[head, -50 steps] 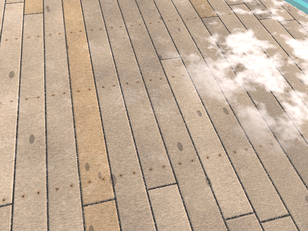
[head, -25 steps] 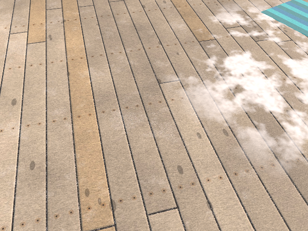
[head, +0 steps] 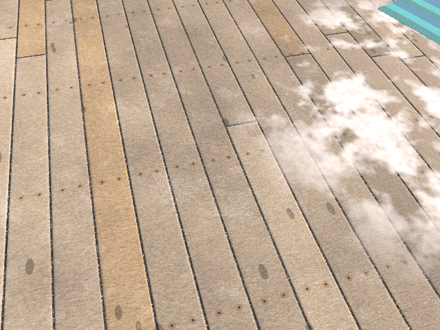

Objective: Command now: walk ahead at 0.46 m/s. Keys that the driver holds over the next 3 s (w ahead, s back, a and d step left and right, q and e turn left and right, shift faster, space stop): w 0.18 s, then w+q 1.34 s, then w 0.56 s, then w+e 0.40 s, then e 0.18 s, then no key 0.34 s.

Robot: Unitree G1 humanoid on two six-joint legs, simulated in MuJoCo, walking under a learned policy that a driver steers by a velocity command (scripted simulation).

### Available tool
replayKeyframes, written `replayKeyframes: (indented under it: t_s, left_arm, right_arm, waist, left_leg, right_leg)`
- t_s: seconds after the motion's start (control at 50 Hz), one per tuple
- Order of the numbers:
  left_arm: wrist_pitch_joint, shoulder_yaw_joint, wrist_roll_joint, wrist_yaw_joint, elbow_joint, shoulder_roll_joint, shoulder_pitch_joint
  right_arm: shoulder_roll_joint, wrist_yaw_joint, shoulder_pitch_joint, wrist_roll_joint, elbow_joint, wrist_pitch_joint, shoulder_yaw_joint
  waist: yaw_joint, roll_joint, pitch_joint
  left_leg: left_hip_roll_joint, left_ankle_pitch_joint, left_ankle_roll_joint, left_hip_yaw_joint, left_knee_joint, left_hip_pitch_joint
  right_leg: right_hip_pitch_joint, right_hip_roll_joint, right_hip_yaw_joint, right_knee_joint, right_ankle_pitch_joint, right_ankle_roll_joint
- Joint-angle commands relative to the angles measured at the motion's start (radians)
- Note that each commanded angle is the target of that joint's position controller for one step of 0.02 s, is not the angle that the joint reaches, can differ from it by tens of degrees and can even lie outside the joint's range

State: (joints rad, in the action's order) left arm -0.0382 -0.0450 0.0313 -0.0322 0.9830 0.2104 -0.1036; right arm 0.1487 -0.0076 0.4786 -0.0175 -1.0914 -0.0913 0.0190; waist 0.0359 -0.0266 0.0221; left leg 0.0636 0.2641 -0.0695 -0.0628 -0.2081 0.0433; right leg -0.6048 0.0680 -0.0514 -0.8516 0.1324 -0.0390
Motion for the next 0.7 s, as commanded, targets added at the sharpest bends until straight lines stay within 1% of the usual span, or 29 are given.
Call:
replayKeyframes:
  t_s: [0.02,0.04,0.08,0.1,0.12,0.14,0.16,0.18,0.2,0.22,0.24,0.26,0.28,0.3,0.32,0.34,0.36,0.38,0.4,0.42,0.46,0.52,0.54,0.56,0.6,0.62,0.66,0.68,0.7]
  left_arm:
    - [-0.008,0.009,-0.010,-0.003,-0.098,0.014,0.153]
    - [-0.008,0.009,-0.012,-0.003,-0.108,0.018,0.170]
    - [-0.010,0.005,-0.012,0.002,-0.124,0.033,0.177]
    - [-0.013,0.000,-0.012,0.006,-0.124,0.044,0.159]
    - [-0.018,-0.008,-0.012,0.011,-0.114,0.056,0.110]
    - [-0.024,-0.019,-0.012,0.018,-0.086,0.075,0.014]
    - [-0.032,-0.033,-0.010,0.027,-0.032,0.093,-0.144]
    - [-0.040,-0.053,0.010,0.037,0.010,0.142,-0.303]
    - [-0.041,-0.081,0.037,0.042,0.011,0.253,-0.405]
    - [-0.026,-0.077,0.002,0.031,0.002,0.223,-0.343]
    - [-0.026,-0.062,-0.017,0.030,-0.019,0.175,-0.204]
    - [-0.036,-0.043,-0.019,0.026,-0.035,0.105,-0.126]
    - [-0.048,-0.033,-0.014,0.027,-0.028,0.069,-0.107]
    - [-0.055,-0.023,-0.017,0.033,-0.012,0.041,-0.118]
    - [-0.065,-0.015,-0.014,0.035,0.001,0.019,-0.148]
    - [-0.073,-0.019,-0.014,0.039,0.008,0.039,-0.168]
    - [-0.080,-0.022,-0.016,0.041,0.010,0.056,-0.179]
    - [-0.085,-0.024,-0.015,0.042,0.009,0.069,-0.191]
    - [-0.086,-0.023,-0.013,0.043,0.014,0.066,-0.215]
    - [-0.087,-0.023,-0.012,0.044,0.016,0.072,-0.234]
    - [-0.088,-0.019,-0.013,0.047,0.019,0.067,-0.265]
    - [-0.088,-0.014,-0.016,0.054,0.025,0.067,-0.300]
    - [-0.087,-0.015,-0.016,0.058,0.027,0.078,-0.314]
    - [-0.085,-0.016,-0.017,0.061,0.035,0.084,-0.343]
    - [-0.075,-0.015,-0.014,0.068,0.054,0.080,-0.392]
    - [-0.070,-0.016,-0.011,0.072,0.056,0.088,-0.397]
    - [-0.061,-0.023,-0.007,0.081,0.053,0.116,-0.378]
    - [-0.054,-0.028,-0.004,0.085,0.047,0.134,-0.361]
    - [-0.045,-0.034,-0.001,0.083,0.036,0.150,-0.345]
  right_arm:
    - [0.136,-0.006,0.058,0.001,0.014,-0.012,0.019]
    - [0.140,-0.007,0.062,0.001,0.010,-0.013,0.020]
    - [0.149,-0.010,0.058,0.000,0.003,-0.014,0.023]
    - [0.151,-0.011,0.045,-0.001,0.002,-0.014,0.024]
    - [0.162,-0.013,0.027,-0.002,0.004,-0.014,0.027]
    - [0.174,-0.015,0.012,-0.005,0.004,-0.012,0.032]
    - [0.180,-0.014,-0.003,-0.004,0.007,-0.005,0.034]
    - [0.167,-0.010,-0.002,0.002,0.020,-0.003,0.029]
    - [0.043,0.005,0.118,0.040,0.047,0.001,0.005]
    - [0.120,0.005,0.085,0.024,0.036,0.005,0.028]
    - [0.145,0.004,-0.026,0.013,0.071,0.010,0.040]
    - [0.136,0.009,-0.080,0.008,0.086,0.005,0.038]
    - [0.114,0.011,-0.087,0.002,0.080,0.012,0.040]
    - [0.095,0.016,-0.059,-0.012,0.074,0.027,0.039]
    - [0.079,0.020,-0.046,-0.019,0.068,0.041,0.039]
    - [0.064,0.025,-0.041,-0.019,0.072,0.054,0.038]
    - [0.071,0.029,-0.075,-0.019,0.088,0.064,0.040]
    - [0.078,0.033,-0.121,-0.017,0.108,0.071,0.043]
    - [0.081,0.034,-0.163,-0.014,0.123,0.075,0.044]
    - [0.080,0.037,-0.202,-0.012,0.140,0.077,0.044]
    - [0.080,0.043,-0.273,-0.009,0.169,0.075,0.042]
    - [0.066,0.050,-0.385,-0.006,0.210,0.068,0.031]
    - [0.061,0.052,-0.400,-0.005,0.218,0.069,0.028]
    - [0.060,0.054,-0.439,-0.009,0.239,0.067,0.025]
    - [0.064,0.055,-0.494,-0.012,0.264,0.063,0.024]
    - [0.068,0.055,-0.497,-0.013,0.270,0.062,0.026]
    - [0.086,0.053,-0.447,-0.014,0.265,0.063,0.036]
    - [0.102,0.051,-0.389,-0.015,0.250,0.064,0.044]
    - [0.124,0.047,-0.304,-0.015,0.227,0.063,0.056]
  waist:
    - [0.009,0.114,0.117]
    - [0.011,0.117,0.120]
    - [0.000,0.116,0.121]
    - [-0.016,0.109,0.110]
    - [-0.043,0.114,0.082]
    - [-0.085,0.116,0.029]
    - [-0.150,0.093,-0.053]
    - [-0.203,0.060,-0.142]
    - [-0.160,-0.156,-0.302]
    - [-0.154,-0.085,-0.318]
    - [-0.100,-0.033,-0.129]
    - [-0.077,0.009,-0.037]
    - [-0.047,0.013,0.012]
    - [-0.017,-0.009,0.026]
    - [-0.007,-0.007,0.034]
    - [0.003,-0.024,0.023]
    - [0.008,-0.017,0.038]
    - [0.004,-0.016,0.047]
    - [-0.003,-0.008,0.064]
    - [-0.008,-0.016,0.066]
    - [-0.021,-0.011,0.084]
    - [-0.047,-0.014,0.095]
    - [-0.052,-0.020,0.083]
    - [-0.064,-0.023,0.099]
    - [-0.083,-0.013,0.110]
    - [-0.080,-0.020,0.100]
    - [-0.043,-0.063,0.057]
    - [-0.012,-0.085,0.021]
    - [0.025,-0.090,-0.028]
  left_leg:
    - [-0.240,-0.457,-0.117,0.111,0.079,-0.072]
    - [-0.247,-0.478,-0.116,0.107,0.079,-0.066]
    - [-0.274,-0.556,-0.113,0.104,0.062,-0.032]
    - [-0.278,-0.661,-0.106,0.092,0.026,-0.006]
    - [-0.282,-0.807,-0.095,0.078,-0.044,0.016]
    - [-0.277,-0.935,-0.082,0.064,-0.161,0.036]
    - [-0.249,-0.955,-0.064,0.037,-0.347,0.013]
    - [-0.213,-0.727,-0.050,0.021,-0.591,-0.155]
    - [-0.064,-0.091,-0.007,-0.019,-1.019,-0.510]
    - [-0.004,0.233,-0.025,0.101,-1.170,-0.619]
    - [-0.082,0.132,-0.037,0.121,-1.170,-0.681]
    - [-0.123,0.050,-0.040,0.118,-1.102,-0.654]
    - [-0.149,0.018,-0.040,0.121,-1.048,-0.607]
    - [-0.164,0.004,-0.030,0.120,-1.007,-0.551]
    - [-0.172,-0.009,-0.027,0.125,-0.986,-0.514]
    - [-0.165,-0.014,-0.019,0.109,-0.985,-0.521]
    - [-0.175,-0.040,-0.014,0.107,-0.969,-0.559]
    - [-0.180,-0.076,-0.009,0.101,-0.947,-0.603]
    - [-0.184,-0.113,-0.005,0.094,-0.922,-0.646]
    - [-0.187,-0.151,-0.001,0.088,-0.885,-0.679]
    - [-0.184,-0.222,0.006,0.071,-0.794,-0.721]
    - [-0.159,-0.295,0.009,0.006,-0.602,-0.700]
    - [-0.152,-0.308,0.005,-0.011,-0.566,-0.692]
    - [-0.153,-0.300,-0.003,-0.033,-0.520,-0.691]
    - [-0.125,-0.260,-0.023,-0.075,-0.459,-0.705]
    - [-0.105,-0.226,-0.037,-0.090,-0.436,-0.689]
    - [-0.048,-0.136,-0.078,-0.123,-0.418,-0.596]
    - [-0.014,-0.077,-0.103,-0.135,-0.421,-0.529]
    - [0.017,-0.032,-0.130,-0.135,-0.403,-0.441]
  right_leg:
    - [-0.021,-0.032,-0.052,0.168,-0.074,0.003]
    - [0.005,-0.039,-0.060,0.204,-0.084,-0.007]
    - [0.051,-0.047,-0.060,0.252,-0.083,-0.036]
    - [0.085,-0.061,-0.063,0.268,-0.066,-0.055]
    - [0.149,-0.082,-0.067,0.280,-0.033,-0.075]
    - [0.246,-0.111,-0.071,0.292,0.001,-0.095]
    - [0.417,-0.139,-0.085,0.351,-0.015,-0.116]
    - [0.657,-0.033,0.031,0.371,0.047,-0.151]
    - [0.970,0.306,0.531,0.435,0.235,-0.283]
    - [0.901,0.356,0.775,0.606,0.355,-0.307]
    - [0.732,0.317,0.594,0.633,0.432,-0.258]
    - [0.577,0.279,0.465,0.677,0.338,-0.220]
    - [0.484,0.234,0.351,0.697,0.218,-0.176]
    - [0.413,0.203,0.262,0.713,0.148,-0.145]
    - [0.382,0.177,0.197,0.715,0.061,-0.119]
    - [0.384,0.181,0.169,0.724,0.032,-0.133]
    - [0.385,0.177,0.130,0.738,0.008,-0.133]
    - [0.399,0.173,0.095,0.748,-0.008,-0.129]
    - [0.416,0.160,0.055,0.748,-0.053,-0.115]
    - [0.433,0.158,0.033,0.754,-0.064,-0.113]
    - [0.463,0.148,-0.019,0.754,-0.129,-0.100]
    - [0.511,0.131,-0.096,0.736,-0.251,-0.084]
    - [0.545,0.142,-0.115,0.728,-0.283,-0.083]
    - [0.570,0.162,-0.128,0.715,-0.345,-0.084]
    - [0.664,0.170,-0.155,0.677,-0.450,-0.080]
    - [0.706,0.175,-0.169,0.646,-0.531,-0.076]
    - [0.753,0.188,-0.203,0.527,-0.845,-0.065]
    - [0.764,0.194,-0.215,0.435,-0.965,-0.065]
    - [0.760,0.198,-0.218,0.297,-0.999,-0.070]
